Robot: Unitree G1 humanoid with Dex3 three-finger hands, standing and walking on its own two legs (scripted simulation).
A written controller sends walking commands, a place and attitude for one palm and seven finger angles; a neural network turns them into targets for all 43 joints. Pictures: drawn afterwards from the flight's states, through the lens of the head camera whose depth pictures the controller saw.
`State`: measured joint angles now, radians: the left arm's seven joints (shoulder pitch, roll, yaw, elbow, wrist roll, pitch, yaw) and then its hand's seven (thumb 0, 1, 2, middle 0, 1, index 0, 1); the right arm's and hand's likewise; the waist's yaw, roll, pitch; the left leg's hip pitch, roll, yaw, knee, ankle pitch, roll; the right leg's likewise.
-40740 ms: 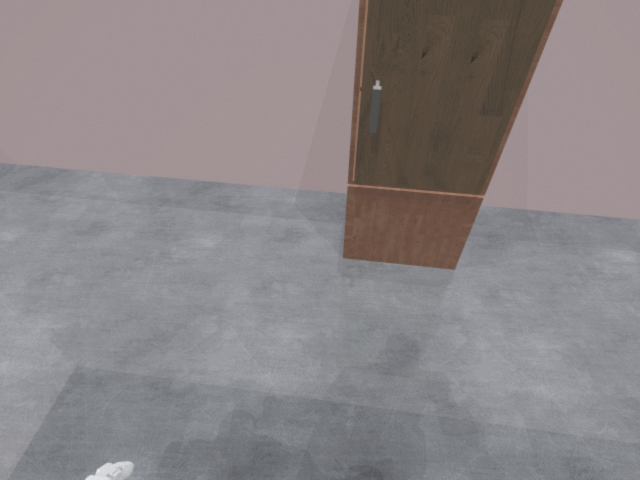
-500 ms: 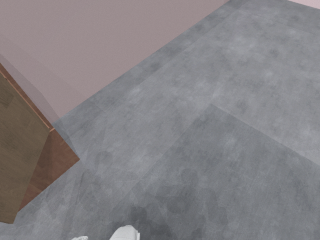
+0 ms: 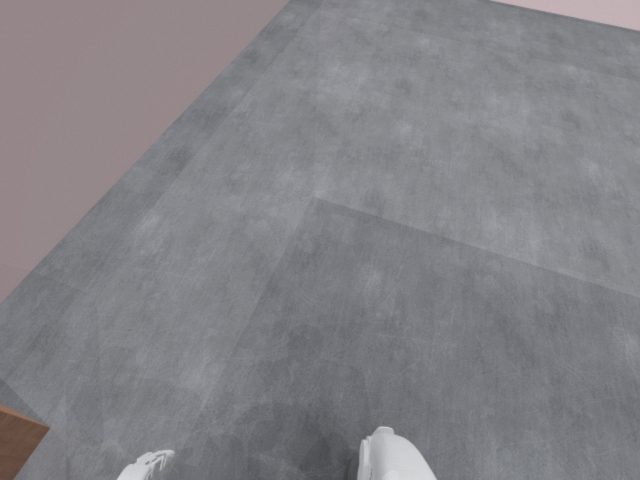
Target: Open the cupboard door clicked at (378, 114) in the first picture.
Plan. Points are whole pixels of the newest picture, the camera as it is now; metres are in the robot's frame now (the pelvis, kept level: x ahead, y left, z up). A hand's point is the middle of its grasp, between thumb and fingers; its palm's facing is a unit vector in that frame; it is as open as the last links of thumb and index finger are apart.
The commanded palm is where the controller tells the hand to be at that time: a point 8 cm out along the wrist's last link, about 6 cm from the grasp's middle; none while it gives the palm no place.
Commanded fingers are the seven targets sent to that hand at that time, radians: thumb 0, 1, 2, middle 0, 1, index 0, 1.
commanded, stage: walk to a spot facing it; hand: left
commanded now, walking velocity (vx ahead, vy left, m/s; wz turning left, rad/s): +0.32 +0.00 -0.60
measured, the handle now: out of the picture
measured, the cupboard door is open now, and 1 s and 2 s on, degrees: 41 41 41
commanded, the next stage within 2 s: turn to face it in 0.74 s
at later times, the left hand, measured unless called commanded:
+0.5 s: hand (254, 391) +0.25 +0.10 -0.15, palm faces -0.12 -0.97 -0.23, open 7.3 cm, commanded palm none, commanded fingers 0.00 0.90 0.90 -0.20 -0.30 -0.20 -0.30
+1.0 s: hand (318, 208) +0.63 +0.01 -0.16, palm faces -0.35 -0.92 -0.19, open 7.4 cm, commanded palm none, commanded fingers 0.00 0.90 0.90 -0.20 -0.30 -0.20 -0.30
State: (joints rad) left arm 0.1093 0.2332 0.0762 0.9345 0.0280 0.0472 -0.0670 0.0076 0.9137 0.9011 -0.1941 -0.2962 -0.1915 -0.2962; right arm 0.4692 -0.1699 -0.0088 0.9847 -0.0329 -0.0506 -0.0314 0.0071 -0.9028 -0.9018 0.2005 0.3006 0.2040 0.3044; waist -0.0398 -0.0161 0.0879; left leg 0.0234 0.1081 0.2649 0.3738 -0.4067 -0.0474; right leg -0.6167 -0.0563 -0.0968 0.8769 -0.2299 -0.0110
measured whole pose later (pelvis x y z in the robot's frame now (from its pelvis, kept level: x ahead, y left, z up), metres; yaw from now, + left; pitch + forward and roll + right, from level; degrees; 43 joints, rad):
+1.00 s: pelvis +0.47 -0.13 +0.01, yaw -21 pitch +1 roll -1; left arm 0.15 0.21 0.06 0.98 0.02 -0.02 -0.01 0.00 0.91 0.90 -0.19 -0.30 -0.19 -0.30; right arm 0.37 -0.19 -0.03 1.06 -0.02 -0.06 -0.03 0.00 -0.93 -0.90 0.20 0.30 0.20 0.30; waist -0.03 -0.02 0.07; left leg -0.11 0.05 0.16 0.42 -0.32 0.02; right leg -0.56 -0.08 -0.04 0.82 -0.17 0.00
